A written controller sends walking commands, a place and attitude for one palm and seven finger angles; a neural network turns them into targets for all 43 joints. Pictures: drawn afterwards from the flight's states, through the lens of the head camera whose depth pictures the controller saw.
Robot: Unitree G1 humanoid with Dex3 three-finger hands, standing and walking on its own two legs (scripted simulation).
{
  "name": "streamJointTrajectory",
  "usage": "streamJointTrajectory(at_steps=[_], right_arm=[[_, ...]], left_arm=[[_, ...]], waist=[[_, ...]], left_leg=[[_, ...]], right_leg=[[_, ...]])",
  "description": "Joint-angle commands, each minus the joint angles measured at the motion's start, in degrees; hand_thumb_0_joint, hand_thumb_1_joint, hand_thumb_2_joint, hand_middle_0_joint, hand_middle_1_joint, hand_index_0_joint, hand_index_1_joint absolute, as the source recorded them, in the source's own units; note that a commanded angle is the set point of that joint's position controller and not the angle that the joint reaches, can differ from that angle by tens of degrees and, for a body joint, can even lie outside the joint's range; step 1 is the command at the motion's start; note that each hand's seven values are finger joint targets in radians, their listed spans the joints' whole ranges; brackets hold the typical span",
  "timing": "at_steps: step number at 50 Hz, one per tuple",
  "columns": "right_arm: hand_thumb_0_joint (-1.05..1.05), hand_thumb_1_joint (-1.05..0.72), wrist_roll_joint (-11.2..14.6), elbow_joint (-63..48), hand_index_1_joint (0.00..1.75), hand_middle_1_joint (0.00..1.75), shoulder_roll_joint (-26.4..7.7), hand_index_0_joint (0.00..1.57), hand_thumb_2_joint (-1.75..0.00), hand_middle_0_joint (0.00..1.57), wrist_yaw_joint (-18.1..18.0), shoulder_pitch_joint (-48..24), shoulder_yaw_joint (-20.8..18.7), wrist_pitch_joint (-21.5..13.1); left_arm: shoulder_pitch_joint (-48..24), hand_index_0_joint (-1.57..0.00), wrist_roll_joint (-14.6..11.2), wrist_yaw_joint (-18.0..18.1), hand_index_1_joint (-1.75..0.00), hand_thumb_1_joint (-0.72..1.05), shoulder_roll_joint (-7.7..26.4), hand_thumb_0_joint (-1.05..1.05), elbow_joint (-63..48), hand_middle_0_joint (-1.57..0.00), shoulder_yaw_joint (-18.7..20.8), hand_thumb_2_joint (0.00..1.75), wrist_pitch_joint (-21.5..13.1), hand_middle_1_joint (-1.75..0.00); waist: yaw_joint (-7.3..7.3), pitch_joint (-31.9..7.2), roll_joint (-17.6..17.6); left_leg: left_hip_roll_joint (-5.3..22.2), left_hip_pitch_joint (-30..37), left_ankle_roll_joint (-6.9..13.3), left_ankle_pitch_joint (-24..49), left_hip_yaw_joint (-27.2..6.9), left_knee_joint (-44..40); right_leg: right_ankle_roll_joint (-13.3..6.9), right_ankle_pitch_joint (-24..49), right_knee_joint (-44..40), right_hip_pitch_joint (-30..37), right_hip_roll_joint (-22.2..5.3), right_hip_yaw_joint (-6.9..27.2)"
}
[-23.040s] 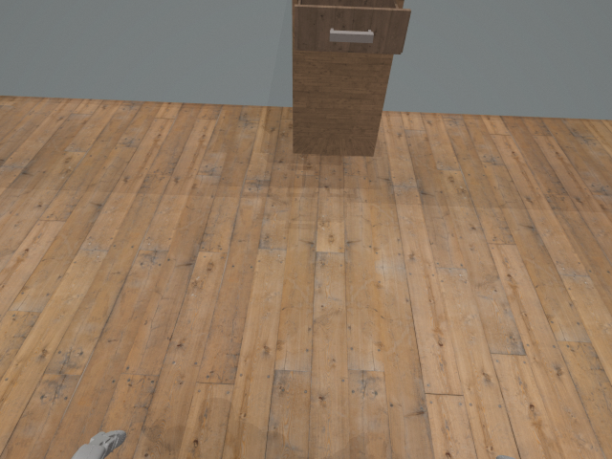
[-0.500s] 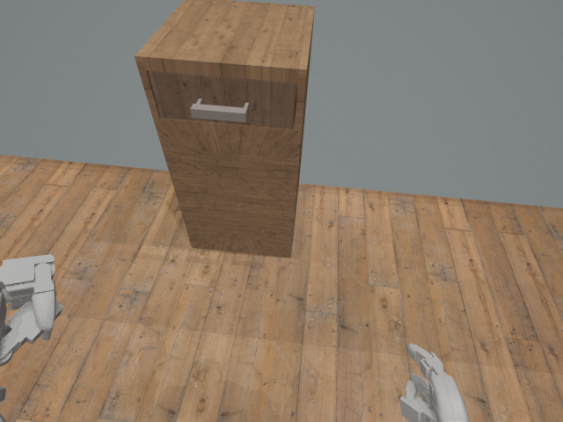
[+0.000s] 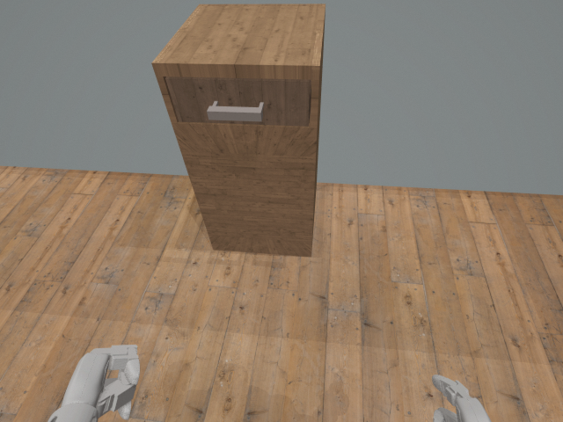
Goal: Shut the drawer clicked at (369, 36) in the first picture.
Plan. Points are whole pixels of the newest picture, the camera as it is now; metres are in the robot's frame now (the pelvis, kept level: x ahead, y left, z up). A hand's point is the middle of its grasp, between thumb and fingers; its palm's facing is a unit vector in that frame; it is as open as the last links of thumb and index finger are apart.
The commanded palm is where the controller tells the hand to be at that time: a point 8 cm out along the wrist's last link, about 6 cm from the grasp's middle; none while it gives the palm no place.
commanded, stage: let the arm hang, fingers relaxed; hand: left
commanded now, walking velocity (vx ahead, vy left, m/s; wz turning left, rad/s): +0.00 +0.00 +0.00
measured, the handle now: (236, 109) +0.87 +0.17 -0.03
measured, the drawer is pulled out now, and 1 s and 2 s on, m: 0.00 0.00 0.00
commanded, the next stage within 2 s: look to check the result in 0.94 s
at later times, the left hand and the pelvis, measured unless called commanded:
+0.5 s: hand out of the picture -0.03 +0.20 -0.16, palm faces +0.00 -0.96 -0.28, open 6.1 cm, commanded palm none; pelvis -0.01 -0.01 +0.01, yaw +0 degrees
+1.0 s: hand out of the picture +0.04 +0.16 -0.16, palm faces +0.00 -0.98 -0.21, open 7.3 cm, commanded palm none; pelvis +0.00 -0.03 +0.01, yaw -1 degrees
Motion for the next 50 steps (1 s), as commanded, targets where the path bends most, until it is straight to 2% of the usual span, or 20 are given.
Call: streamJointTrajectory(at_steps=[1,4,6,7,8,10,12,14,17,21,23,26,29,36,40,47,50], right_arm=[[0.00,-0.90,-0.6,-2.8,0.30,0.30,-7.7,0.20,-0.90,0.20,-0.7,1.4,-2.3,0.2],[0.00,-0.90,-0.8,0.3,0.30,0.30,-6.5,0.20,-0.90,0.20,-0.9,0.9,-1.3,1.1],[0.00,-0.90,-0.6,2.4,0.30,0.30,-5.0,0.20,-0.90,0.20,-1.0,1.3,-0.8,1.6],[0.00,-0.90,-0.5,3.5,0.30,0.30,-4.5,0.20,-0.90,0.20,-1.1,2.1,-0.7,1.9],[0.00,-0.90,-0.4,4.3,0.30,0.30,-4.3,0.20,-0.90,0.20,-1.2,3.0,-0.8,2.1],[0.00,-0.90,-0.4,6.4,0.30,0.30,-3.7,0.20,-0.90,0.20,-1.4,4.5,-0.9,2.4],[0.00,-0.90,-0.4,8.0,0.30,0.30,-3.3,0.20,-0.90,0.20,-1.6,6.0,-1.1,2.5],[0.00,-0.90,-0.2,9.5,0.30,0.30,-3.5,0.20,-0.90,0.20,-1.7,7.6,-1.3,2.7],[0.00,-0.90,-0.2,11.7,0.30,0.30,-3.3,0.20,-0.90,0.20,-1.8,9.5,-1.4,2.6],[0.00,-0.90,0.0,14.1,0.30,0.30,-2.6,0.20,-0.90,0.20,-2.1,10.7,-1.2,2.2],[0.00,-0.90,0.1,15.0,0.30,0.30,-2.5,0.20,-0.90,0.20,-2.2,10.8,-1.1,2.1],[0.00,-0.90,0.0,16.2,0.30,0.30,-1.6,0.20,-0.90,0.20,-2.3,10.8,-0.9,2.2],[0.00,-0.90,-0.1,16.9,0.30,0.30,-1.0,0.20,-0.90,0.20,-2.2,10.9,-0.9,2.2],[0.00,-0.90,-0.3,17.9,0.30,0.30,0.0,0.20,-0.90,0.20,-2.3,10.3,-0.8,2.0],[0.00,-0.90,-0.3,18.0,0.30,0.30,0.4,0.20,-0.90,0.20,-2.3,10.2,-1.0,2.0],[0.00,-0.90,-0.2,18.2,0.30,0.30,0.1,0.20,-0.90,0.20,-2.5,10.1,-1.1,1.9],[0.00,-0.90,-0.3,18.4,0.30,0.30,0.2,0.20,-0.90,0.20,-2.6,10.0,-1.1,1.9]], left_arm=[[-0.7,-1.04,0.2,-0.2,-1.21,0.90,6.0,0.00,8.6,-1.04,-0.8,0.90,-1.1,-1.21],[-2.0,-0.92,-0.3,0.1,-1.08,0.90,5.5,0.00,17.5,-0.92,-2.3,0.90,-0.5,-1.08],[-1.3,-0.84,-0.6,0.1,-0.99,0.90,5.0,0.00,22.8,-0.84,-3.0,0.90,-0.5,-0.99],[-0.9,-0.80,-0.6,0.1,-0.95,0.90,4.7,0.00,25.2,-0.80,-3.2,0.90,-0.5,-0.95],[-0.3,-0.76,-0.7,0.2,-0.91,0.90,4.7,0.00,27.2,-0.76,-3.3,0.90,-0.7,-0.91],[-0.2,-0.68,-0.9,0.1,-0.82,0.90,4.0,0.00,30.8,-0.68,-3.5,0.90,-0.8,-0.82],[0.2,-0.60,-0.9,0.0,-0.73,0.90,3.5,0.00,33.5,-0.60,-3.4,0.90,-0.9,-0.73],[-0.2,-0.52,-1.0,0.1,-0.65,0.90,3.6,0.00,35.6,-0.52,-3.7,0.90,-1.1,-0.65],[-0.3,-0.40,-1.1,0.1,-0.52,0.90,3.3,0.00,38.3,-0.40,-3.9,0.90,-1.2,-0.52],[0.0,-0.24,-1.2,0.4,-0.34,0.90,2.8,0.00,40.9,-0.24,-4.1,0.90,-1.5,-0.34],[0.1,-0.20,-1.2,0.6,-0.30,0.90,2.6,0.00,41.8,-0.20,-4.1,0.90,-1.5,-0.30],[-0.3,-0.20,-1.2,0.7,-0.30,0.90,2.1,0.00,42.8,-0.20,-4.1,0.90,-1.3,-0.30],[-0.4,-0.20,-1.1,0.8,-0.30,0.90,2.0,0.00,43.2,-0.20,-4.0,0.90,-1.3,-0.30],[-1.8,-0.20,-1.2,0.9,-0.30,0.90,1.1,0.00,43.1,-0.20,-3.8,0.90,-1.5,-0.30],[-2.3,-0.20,-1.2,0.9,-0.30,0.90,0.9,0.00,43.1,-0.20,-3.6,0.90,-1.7,-0.30],[-2.8,-0.20,-1.2,0.9,-0.30,0.90,0.7,0.00,43.0,-0.20,-3.4,0.90,-1.9,-0.30],[-2.7,-0.20,-1.2,1.0,-0.30,0.90,0.5,0.00,43.2,-0.20,-3.5,0.90,-1.9,-0.30]], waist=[[-0.09,-3.4,-11.4],[0.53,-1.1,-0.2],[0.62,0.5,4.9],[0.53,0.7,5.5],[0.62,0.6,4.6],[0.36,1.1,6.4],[0.37,0.9,4.9],[0.03,1.4,0.2],[-0.28,2.5,-2.1],[-0.20,1.9,-4.2],[-0.06,2.1,-3.6],[0.06,4.5,-3.9],[0.07,5.1,-4.2],[0.09,5.2,-2.3],[0.02,4.6,-3.0],[-0.15,2.9,-1.9],[-0.18,3.3,-2.1]], left_leg=[[6.6,2.7,0.5,11.9,-8.6,-5.5],[7.2,2.3,0.4,9.2,-9.3,-9.9],[6.8,2.1,0.0,3.9,-8.8,-11.6],[6.7,2.1,-0.2,1.1,-8.7,-12.3],[6.9,2.5,-0.1,0.3,-9.0,-12.4],[6.9,2.4,-0.3,-3.7,-8.9,-13.6],[7.1,2.7,-0.2,-5.2,-9.2,-14.2],[7.3,3.5,-0.2,-4.3,-9.0,-13.7],[7.3,4.8,0.0,-3.3,-8.9,-13.7],[7.7,7.0,0.1,3.0,-8.4,-13.3],[7.9,7.2,0.0,4.9,-8.2,-13.4],[7.9,6.3,-0.1,3.8,-8.1,-14.5],[7.7,5.9,-0.2,2.7,-7.8,-14.8],[7.3,6.4,-0.6,4.4,-7.3,-14.9],[7.2,6.9,-0.7,5.7,-6.9,-14.3],[7.4,8.1,-1.1,7.2,-6.2,-13.9],[7.5,8.5,-1.0,8.2,-6.3,-13.8]], right_leg=[[-3.7,9.6,-5.6,4.2,-4.8,6.4],[-3.0,3.8,-7.0,5.2,-3.6,6.1],[-3.0,1.4,-9.1,5.3,-3.6,6.4],[-3.1,0.3,-10.0,5.4,-3.5,6.4],[-3.3,0.4,-10.9,5.7,-3.4,6.4],[-3.5,-1.1,-12.4,5.7,-3.6,6.3],[-3.7,-1.1,-13.0,5.9,-3.6,6.1],[-3.7,-1.8,-14.1,5.2,-3.9,6.2],[-3.8,-3.1,-15.1,3.5,-4.2,6.4],[-3.8,1.5,-14.4,4.2,-4.4,5.8],[-3.6,2.8,-14.0,4.6,-4.3,5.6],[-3.5,1.9,-14.2,4.0,-4.3,5.5],[-3.4,1.0,-14.5,4.0,-4.3,5.6],[-3.3,2.2,-14.7,4.4,-4.3,6.0],[-3.3,3.3,-15.0,5.0,-4.4,6.3],[-3.4,5.1,-15.4,6.3,-4.6,6.5],[-3.5,6.1,-15.5,6.2,-4.5,6.5]])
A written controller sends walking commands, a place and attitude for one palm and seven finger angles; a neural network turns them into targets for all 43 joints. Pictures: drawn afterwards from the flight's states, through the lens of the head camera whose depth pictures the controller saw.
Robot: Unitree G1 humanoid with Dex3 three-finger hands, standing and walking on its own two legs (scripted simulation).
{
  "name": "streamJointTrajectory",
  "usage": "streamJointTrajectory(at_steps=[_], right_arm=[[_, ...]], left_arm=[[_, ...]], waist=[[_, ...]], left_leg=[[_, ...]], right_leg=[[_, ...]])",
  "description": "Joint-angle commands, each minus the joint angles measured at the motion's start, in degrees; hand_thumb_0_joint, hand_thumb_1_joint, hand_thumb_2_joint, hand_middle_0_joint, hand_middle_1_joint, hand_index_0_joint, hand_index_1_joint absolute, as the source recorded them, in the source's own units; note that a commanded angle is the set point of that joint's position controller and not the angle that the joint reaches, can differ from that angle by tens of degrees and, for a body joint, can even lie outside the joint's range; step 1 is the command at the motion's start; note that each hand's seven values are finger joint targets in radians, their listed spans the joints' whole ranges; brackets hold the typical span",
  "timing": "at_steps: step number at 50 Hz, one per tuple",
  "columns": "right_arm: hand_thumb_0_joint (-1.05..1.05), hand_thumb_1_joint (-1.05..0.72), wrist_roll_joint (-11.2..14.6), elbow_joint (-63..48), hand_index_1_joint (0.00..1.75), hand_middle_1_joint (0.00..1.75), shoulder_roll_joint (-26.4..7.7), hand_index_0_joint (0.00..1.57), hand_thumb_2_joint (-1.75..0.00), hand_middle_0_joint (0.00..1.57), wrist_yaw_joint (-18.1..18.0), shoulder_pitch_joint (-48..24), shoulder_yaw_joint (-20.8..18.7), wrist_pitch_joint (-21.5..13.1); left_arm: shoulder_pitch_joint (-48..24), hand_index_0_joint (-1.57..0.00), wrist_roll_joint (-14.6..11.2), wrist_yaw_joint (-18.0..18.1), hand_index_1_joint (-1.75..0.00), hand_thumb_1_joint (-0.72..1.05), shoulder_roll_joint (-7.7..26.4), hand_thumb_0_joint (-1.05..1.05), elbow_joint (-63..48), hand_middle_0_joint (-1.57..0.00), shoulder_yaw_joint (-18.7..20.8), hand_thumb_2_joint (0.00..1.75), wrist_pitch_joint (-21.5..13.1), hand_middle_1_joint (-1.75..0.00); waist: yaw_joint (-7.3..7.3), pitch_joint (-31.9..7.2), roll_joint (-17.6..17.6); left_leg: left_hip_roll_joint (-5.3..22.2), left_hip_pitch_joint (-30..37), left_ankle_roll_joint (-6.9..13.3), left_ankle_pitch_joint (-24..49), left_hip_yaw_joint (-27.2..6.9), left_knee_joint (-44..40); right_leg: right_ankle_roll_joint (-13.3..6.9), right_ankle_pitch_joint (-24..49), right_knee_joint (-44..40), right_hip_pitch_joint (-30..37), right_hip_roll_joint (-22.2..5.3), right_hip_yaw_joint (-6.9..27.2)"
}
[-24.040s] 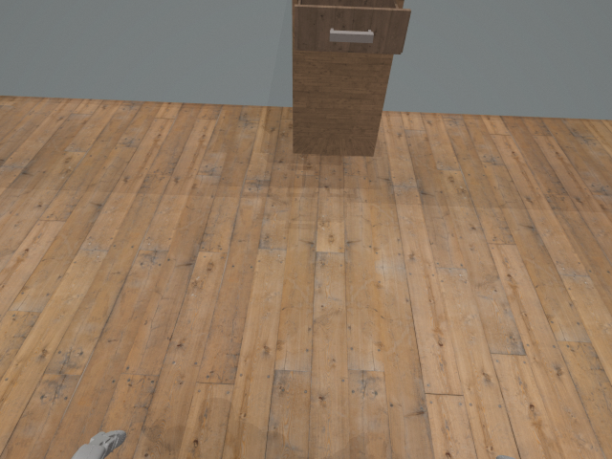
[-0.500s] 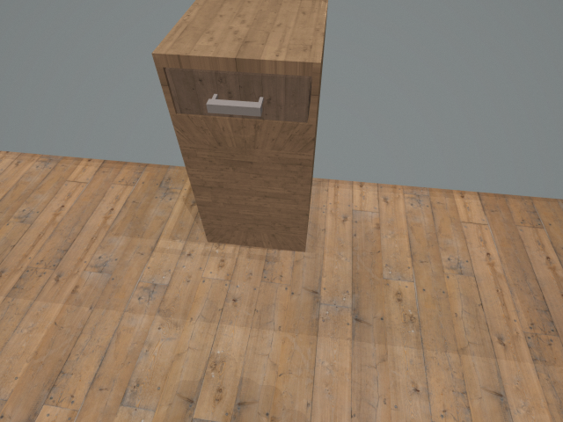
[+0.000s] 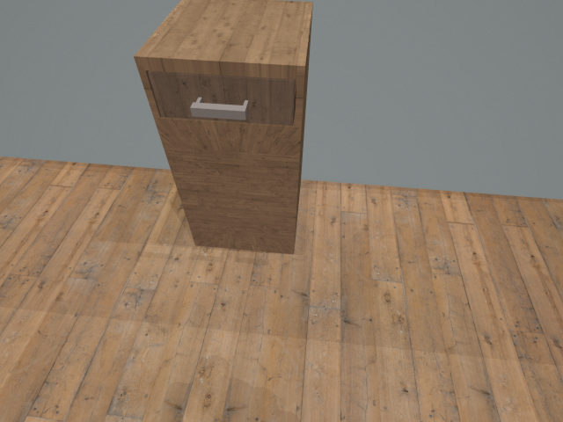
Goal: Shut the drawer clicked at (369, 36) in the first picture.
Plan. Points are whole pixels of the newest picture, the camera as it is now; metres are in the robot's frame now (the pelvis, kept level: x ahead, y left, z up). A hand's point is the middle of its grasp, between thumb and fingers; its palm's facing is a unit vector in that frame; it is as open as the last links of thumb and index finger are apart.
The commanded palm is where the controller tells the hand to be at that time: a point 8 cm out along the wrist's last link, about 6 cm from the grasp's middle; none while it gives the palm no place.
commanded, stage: look to check the result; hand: left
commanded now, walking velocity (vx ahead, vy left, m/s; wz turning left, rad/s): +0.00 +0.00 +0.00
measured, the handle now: (221, 106) +0.87 +0.21 -0.04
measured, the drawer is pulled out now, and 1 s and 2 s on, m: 0.00 0.00 0.00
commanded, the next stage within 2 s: stand and wait in 0.48 s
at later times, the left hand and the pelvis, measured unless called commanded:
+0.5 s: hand out of the picture +0.04 +0.18 -0.17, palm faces +0.01 -0.97 -0.24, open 7.3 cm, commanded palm none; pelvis +0.02 -0.01 +0.00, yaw +0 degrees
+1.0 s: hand out of the picture +0.05 +0.18 -0.17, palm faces +0.01 -0.97 -0.25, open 7.3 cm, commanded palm none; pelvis +0.02 -0.02 +0.00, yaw -1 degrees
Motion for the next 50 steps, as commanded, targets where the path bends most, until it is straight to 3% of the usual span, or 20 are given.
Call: streamJointTrajectory(at_steps=[1,4,17,27,32,38,50], right_arm=[[0.00,-0.90,0.2,-1.6,0.30,0.30,-6.3,0.20,-0.90,0.20,-0.6,2.6,-1.3,-0.7],[0.00,-0.90,0.3,-1.5,0.30,0.30,-6.5,0.20,-0.90,0.20,-0.7,2.8,-1.3,-0.7],[0.00,-0.90,0.3,-1.1,0.30,0.30,-7.1,0.20,-0.90,0.20,-0.8,1.8,-1.2,-0.5],[0.00,-0.90,0.3,-1.1,0.30,0.30,-7.2,0.20,-0.90,0.20,-0.8,1.1,-1.2,-0.6],[0.00,-0.90,0.3,-1.1,0.30,0.30,-7.1,0.20,-0.90,0.20,-0.8,1.1,-1.2,-0.5],[0.00,-0.90,0.3,-1.3,0.30,0.30,-7.8,0.20,-0.90,0.20,-0.9,1.4,-1.3,-0.6],[0.00,-0.90,0.3,-0.9,0.30,0.30,-7.8,0.20,-0.90,0.20,-0.9,1.6,-1.2,-0.6]], left_arm=[[2.8,-0.20,0.1,0.7,-0.30,0.90,7.7,0.00,-1.3,-0.20,1.5,0.90,-0.9,-0.30],[3.0,-0.20,0.1,0.7,-0.30,0.90,7.9,0.00,-1.1,-0.20,1.6,0.90,-1.0,-0.30],[3.1,-0.20,0.1,0.8,-0.30,0.90,8.3,0.00,-0.3,-0.20,1.3,0.90,-1.1,-0.30],[3.1,-0.20,0.1,0.9,-0.30,0.90,8.6,0.00,-0.6,-0.20,1.6,0.90,-1.3,-0.30],[2.5,-0.20,0.1,0.9,-0.30,0.90,8.7,0.00,-0.7,-0.20,1.6,0.90,-1.3,-0.30],[2.4,-0.20,0.1,0.9,-0.30,0.90,9.1,0.00,-1.0,-0.20,1.8,0.90,-1.4,-0.30],[2.2,-0.20,0.0,0.9,-0.30,0.90,9.3,0.00,-0.8,-0.20,1.8,0.90,-1.4,-0.30]], waist=[[0.07,-0.1,0.9],[0.04,-1.6,0.4],[-0.10,-0.1,-0.3],[0.04,-1.2,0.1],[0.04,0.3,0.4],[-0.02,-1.8,0.7],[0.00,-0.7,-0.2]], left_leg=[[5.6,0.9,1.3,4.2,-5.9,-3.7],[5.8,1.6,1.2,5.2,-5.7,-3.4],[6.0,2.7,1.0,5.6,-5.1,-3.7],[6.0,3.6,0.8,6.9,-4.6,-3.6],[5.9,2.7,0.6,5.7,-4.6,-4.0],[6.1,3.8,0.6,7.2,-4.5,-3.6],[6.1,3.6,0.6,6.1,-4.5,-4.2]], right_leg=[[-1.3,2.4,-5.3,-1.4,-6.9,6.7],[-1.3,4.2,-5.0,-0.3,-7.0,6.4],[-1.2,6.8,-5.7,-0.6,-6.9,6.9],[-1.0,10.3,-5.6,0.7,-7.1,6.9],[-1.0,8.7,-6.2,0.4,-7.0,7.1],[-1.1,10.8,-5.8,1.5,-6.9,7.2],[-1.0,9.5,-6.4,1.2,-7.0,7.1]])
